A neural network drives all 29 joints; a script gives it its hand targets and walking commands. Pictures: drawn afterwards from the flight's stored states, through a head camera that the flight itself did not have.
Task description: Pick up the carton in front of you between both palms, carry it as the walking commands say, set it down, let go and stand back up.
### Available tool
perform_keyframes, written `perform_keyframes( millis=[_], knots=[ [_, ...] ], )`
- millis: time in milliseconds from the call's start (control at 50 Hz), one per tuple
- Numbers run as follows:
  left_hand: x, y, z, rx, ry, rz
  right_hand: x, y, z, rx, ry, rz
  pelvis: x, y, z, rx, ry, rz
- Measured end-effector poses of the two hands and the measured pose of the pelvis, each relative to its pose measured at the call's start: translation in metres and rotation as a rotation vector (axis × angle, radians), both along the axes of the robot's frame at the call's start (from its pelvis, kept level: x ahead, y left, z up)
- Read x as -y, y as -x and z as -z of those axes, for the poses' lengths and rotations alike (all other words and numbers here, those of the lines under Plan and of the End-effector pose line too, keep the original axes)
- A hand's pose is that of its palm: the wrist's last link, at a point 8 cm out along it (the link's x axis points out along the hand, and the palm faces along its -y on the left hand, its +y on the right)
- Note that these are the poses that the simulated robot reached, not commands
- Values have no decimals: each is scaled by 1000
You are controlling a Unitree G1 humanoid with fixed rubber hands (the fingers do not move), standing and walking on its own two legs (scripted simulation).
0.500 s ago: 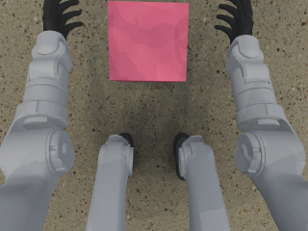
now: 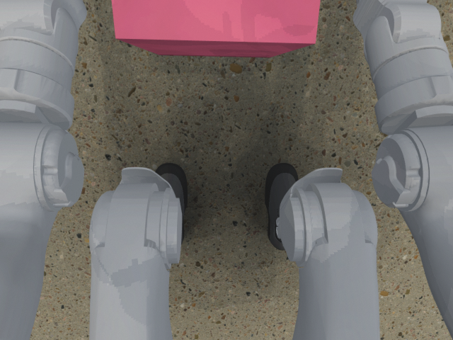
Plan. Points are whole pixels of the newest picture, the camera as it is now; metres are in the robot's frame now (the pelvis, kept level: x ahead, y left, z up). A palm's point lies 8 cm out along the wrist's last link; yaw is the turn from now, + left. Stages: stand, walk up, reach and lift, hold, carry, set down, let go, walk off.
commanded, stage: reach and lift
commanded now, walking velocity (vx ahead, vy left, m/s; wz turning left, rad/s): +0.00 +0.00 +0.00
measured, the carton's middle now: out of the picture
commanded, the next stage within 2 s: none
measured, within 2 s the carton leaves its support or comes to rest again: leaves its support in 0.84 s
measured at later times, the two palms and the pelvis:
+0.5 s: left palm out of the picture +0.56 +0.18 -0.18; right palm out of the picture +0.57 -0.12 -0.18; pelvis +0.00 +0.00 -0.01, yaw +0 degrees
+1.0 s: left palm out of the picture +0.54 +0.18 -0.10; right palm out of the picture +0.56 -0.12 -0.10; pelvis +0.01 +0.00 +0.01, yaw +1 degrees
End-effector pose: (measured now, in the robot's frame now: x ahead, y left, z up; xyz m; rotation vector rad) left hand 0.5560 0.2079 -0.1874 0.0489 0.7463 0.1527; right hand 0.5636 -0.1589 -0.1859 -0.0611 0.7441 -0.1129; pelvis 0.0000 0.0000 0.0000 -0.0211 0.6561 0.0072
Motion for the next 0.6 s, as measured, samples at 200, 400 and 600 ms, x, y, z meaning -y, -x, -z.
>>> perform_keyframes(
  millis=[200, 400, 600],
  knots=[
    [2, -11, -4, 38, 0, -6, -12, -15, -2, 43, -11, -26, 2, -9, 13, 3, -6, -1],
    [13, -2, -4, 25, 16, 13, -19, -4, -3, 28, -21, -42, 4, -2, 9, 4, -9, -1],
    [27, -6, -6, 13, 23, 27, -35, -7, -4, 16, -33, -41, 4, 3, 8, 47, -9, 1]
  ],
)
